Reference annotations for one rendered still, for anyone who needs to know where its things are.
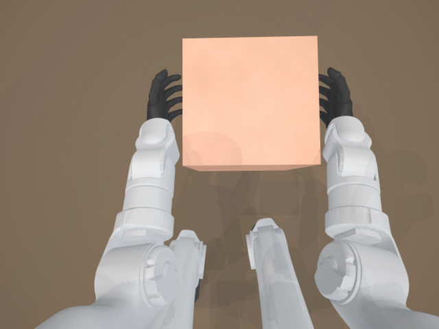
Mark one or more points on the right robot hand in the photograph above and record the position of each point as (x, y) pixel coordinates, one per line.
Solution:
(339, 103)

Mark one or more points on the right robot shin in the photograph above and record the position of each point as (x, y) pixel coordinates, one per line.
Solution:
(268, 222)

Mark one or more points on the robot right upper arm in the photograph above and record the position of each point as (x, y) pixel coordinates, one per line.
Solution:
(368, 287)

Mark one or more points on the carton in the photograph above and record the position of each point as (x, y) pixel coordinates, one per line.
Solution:
(250, 104)

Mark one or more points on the robot shin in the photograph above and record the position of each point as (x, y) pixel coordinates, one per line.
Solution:
(186, 233)
(268, 222)

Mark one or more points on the left robot hand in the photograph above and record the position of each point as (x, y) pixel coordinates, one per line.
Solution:
(158, 106)

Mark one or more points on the robot left forearm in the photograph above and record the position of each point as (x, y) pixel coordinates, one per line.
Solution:
(146, 215)

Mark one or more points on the left robot shin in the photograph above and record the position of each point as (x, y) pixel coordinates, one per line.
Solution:
(186, 233)

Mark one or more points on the robot left upper arm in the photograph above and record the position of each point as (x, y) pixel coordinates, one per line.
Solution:
(133, 284)

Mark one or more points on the robot right forearm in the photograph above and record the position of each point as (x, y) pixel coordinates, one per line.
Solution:
(353, 188)

